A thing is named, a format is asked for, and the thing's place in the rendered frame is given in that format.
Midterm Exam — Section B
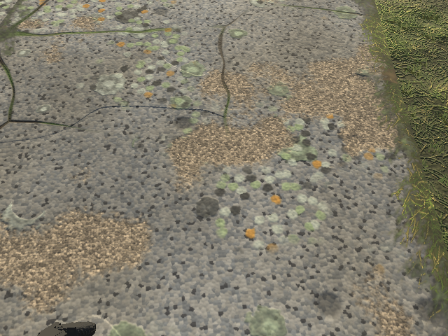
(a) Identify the left robot hand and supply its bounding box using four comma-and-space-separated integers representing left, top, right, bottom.
37, 322, 96, 336

